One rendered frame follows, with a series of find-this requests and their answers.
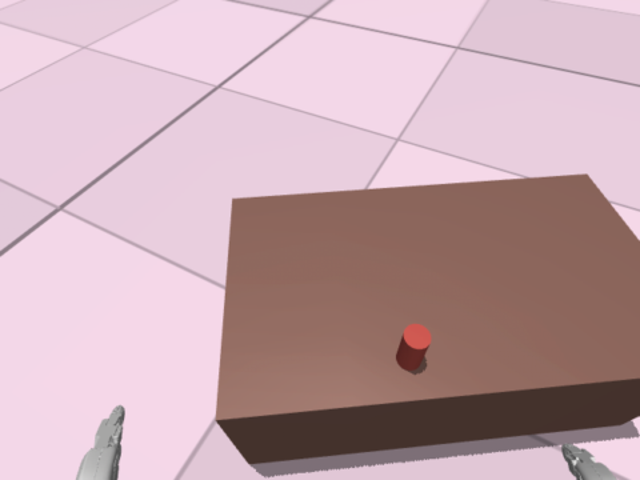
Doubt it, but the right robot hand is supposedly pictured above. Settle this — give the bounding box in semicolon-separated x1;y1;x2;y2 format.
562;444;617;480

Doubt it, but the can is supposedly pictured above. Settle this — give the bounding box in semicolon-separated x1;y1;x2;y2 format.
396;324;431;371

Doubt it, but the left robot hand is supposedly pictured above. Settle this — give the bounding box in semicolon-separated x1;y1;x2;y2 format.
76;405;125;480

